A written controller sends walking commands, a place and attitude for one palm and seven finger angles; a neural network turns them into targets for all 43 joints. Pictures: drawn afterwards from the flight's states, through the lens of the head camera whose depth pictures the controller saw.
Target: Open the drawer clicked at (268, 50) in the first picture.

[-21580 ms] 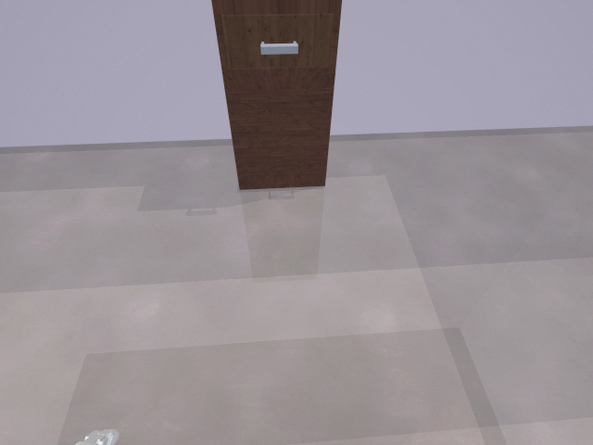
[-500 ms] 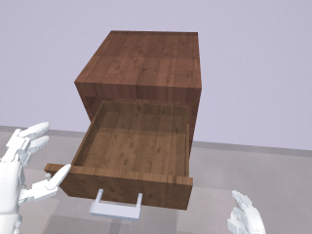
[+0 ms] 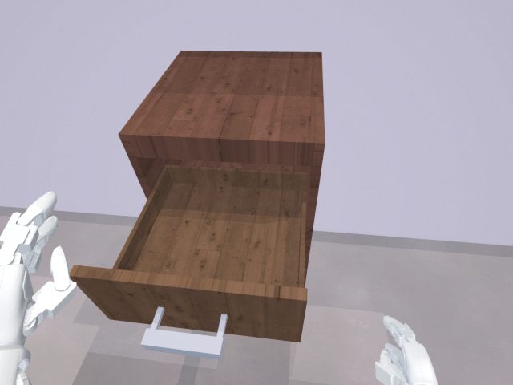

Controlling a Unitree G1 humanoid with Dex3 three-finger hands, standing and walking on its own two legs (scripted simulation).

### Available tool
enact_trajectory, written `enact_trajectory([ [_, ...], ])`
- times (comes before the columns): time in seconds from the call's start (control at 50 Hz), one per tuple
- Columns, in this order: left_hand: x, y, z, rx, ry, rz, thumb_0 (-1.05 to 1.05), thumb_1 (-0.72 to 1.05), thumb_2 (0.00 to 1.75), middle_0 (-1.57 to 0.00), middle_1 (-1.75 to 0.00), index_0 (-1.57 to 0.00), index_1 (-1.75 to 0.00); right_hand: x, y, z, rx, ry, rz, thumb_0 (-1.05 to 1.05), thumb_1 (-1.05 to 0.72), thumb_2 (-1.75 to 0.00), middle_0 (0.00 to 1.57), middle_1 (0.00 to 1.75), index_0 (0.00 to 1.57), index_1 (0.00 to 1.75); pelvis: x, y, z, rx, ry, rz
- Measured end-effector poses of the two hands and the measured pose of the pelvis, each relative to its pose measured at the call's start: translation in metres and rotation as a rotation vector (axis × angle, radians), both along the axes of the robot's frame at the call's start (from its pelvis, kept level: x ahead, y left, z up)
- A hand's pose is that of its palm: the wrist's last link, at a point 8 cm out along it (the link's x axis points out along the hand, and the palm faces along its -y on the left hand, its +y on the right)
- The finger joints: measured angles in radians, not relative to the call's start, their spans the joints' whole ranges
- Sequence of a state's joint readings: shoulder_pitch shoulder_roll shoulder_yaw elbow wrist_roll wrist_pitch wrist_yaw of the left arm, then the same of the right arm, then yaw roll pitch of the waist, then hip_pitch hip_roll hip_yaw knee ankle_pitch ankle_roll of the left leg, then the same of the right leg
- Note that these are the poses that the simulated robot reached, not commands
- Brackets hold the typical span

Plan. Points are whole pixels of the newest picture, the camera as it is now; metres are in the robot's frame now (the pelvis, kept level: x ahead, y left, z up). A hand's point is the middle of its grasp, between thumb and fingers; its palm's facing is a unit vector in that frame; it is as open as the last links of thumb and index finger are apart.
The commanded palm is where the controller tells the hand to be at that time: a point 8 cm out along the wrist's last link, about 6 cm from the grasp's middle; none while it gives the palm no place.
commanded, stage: step back with the hand held close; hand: left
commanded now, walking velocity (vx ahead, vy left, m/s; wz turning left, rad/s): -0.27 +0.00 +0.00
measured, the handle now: (187, 329) +0.22 +0.15 -0.06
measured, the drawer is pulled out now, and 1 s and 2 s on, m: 0.30 0.30 0.30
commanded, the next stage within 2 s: stop stepping back and stand still in 1.30 s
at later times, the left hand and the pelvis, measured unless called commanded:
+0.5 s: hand (38, 316) +0.15 +0.26 +0.15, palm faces +0.30 -0.80 -0.52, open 7.4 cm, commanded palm +0.08 +0.30 +0.17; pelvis -0.05 +0.02 -0.01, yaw +0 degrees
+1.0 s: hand (8, 348) +0.11 +0.26 +0.16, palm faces +0.29 -0.83 -0.47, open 7.4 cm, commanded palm +0.04 +0.30 +0.17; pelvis -0.10 +0.03 -0.01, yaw -3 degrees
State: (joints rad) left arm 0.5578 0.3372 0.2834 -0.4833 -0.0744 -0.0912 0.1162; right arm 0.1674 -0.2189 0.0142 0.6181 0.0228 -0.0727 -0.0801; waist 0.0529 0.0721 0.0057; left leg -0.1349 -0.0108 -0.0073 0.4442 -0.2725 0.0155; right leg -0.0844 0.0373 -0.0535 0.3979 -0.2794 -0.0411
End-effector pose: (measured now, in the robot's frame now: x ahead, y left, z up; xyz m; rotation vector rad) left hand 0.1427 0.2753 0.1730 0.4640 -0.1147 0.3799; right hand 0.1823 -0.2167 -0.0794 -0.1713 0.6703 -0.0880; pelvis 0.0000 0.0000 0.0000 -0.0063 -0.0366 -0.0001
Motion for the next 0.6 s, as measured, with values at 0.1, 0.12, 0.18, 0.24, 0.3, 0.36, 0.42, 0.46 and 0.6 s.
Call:
enact_trajectory([
  [0.1,0.006,0.005,0.013,0.081,-0.041,-0.03,0.01,0.89,0.9,-0.21,-0.3,-0.21,-0.3,-0.008,-0.008,0.0,-0.011,0.03,-0.02,0.01,-0.91,-0.9,0.2,0.3,0.2,0.3,-0.006,0.0,0.0,-0.007,0.036,-0.002],
  [0.12,0.007,0.004,0.013,0.087,-0.037,-0.041,0.01,0.89,0.9,-0.21,-0.3,-0.21,-0.3,-0.01,-0.01,0.0,-0.014,0.038,-0.031,0.01,-0.91,-0.9,0.2,0.3,0.2,0.3,-0.007,0.001,0.0,-0.006,0.043,-0.004],
  [0.18,0.008,0.001,0.008,0.089,0.0,-0.082,0.01,0.89,0.9,-0.21,-0.3,-0.21,-0.3,-0.018,-0.016,0.0,-0.024,0.058,-0.068,0.01,-0.91,-0.9,0.2,0.3,0.2,0.3,-0.012,0.005,0.0,-0.003,0.06,-0.011],
  [0.24,0.006,0.0,0.0,0.089,0.046,-0.118,0.01,0.89,0.9,-0.21,-0.3,-0.21,-0.3,-0.026,-0.019,0.0,-0.034,0.075,-0.106,0.01,-0.91,-0.9,0.2,0.3,0.2,0.3,-0.017,0.01,-0.001,-0.001,0.073,-0.014],
  [0.3,0.001,0.004,-0.004,0.099,0.069,-0.136,0.01,0.89,0.9,-0.21,-0.3,-0.22,-0.3,-0.035,-0.02,0.0,-0.047,0.088,-0.127,0.01,-0.91,-0.9,0.2,0.3,0.2,0.3,-0.023,0.013,-0.002,-0.001,0.081,-0.013],
  [0.36,-0.007,0.01,-0.002,0.114,0.064,-0.136,0.01,0.89,0.9,-0.21,-0.3,-0.22,-0.3,-0.043,-0.016,0.001,-0.057,0.095,-0.13,0.01,-0.91,-0.9,0.2,0.3,0.2,0.3,-0.029,0.016,-0.004,-0.001,0.085,-0.01],
  [0.42,-0.017,0.016,0.001,0.125,0.041,-0.124,0.01,0.89,0.9,-0.21,-0.3,-0.22,-0.3,-0.05,-0.01,0.001,-0.06,0.093,-0.119,0.01,-0.91,-0.9,0.19,0.3,0.2,0.3,-0.037,0.018,-0.005,0.0,0.086,-0.008],
  [0.46,-0.024,0.019,0.002,0.127,0.023,-0.114,0.01,0.89,0.9,-0.21,-0.3,-0.22,-0.3,-0.053,-0.004,0.0,-0.057,0.086,-0.108,0.01,-0.91,-0.9,0.19,0.3,0.2,0.3,-0.042,0.02,-0.006,0.001,0.085,-0.007],
  [0.6,-0.048,0.021,0.0,0.107,-0.03,-0.08,0.01,0.89,0.9,-0.21,-0.3,-0.22,-0.3,-0.065,0.012,-0.003,-0.034,0.052,-0.06,0.01,-0.91,-0.9,0.2,0.3,0.2,0.3,-0.062,0.02,-0.011,-0.003,0.08,-0.004],
])
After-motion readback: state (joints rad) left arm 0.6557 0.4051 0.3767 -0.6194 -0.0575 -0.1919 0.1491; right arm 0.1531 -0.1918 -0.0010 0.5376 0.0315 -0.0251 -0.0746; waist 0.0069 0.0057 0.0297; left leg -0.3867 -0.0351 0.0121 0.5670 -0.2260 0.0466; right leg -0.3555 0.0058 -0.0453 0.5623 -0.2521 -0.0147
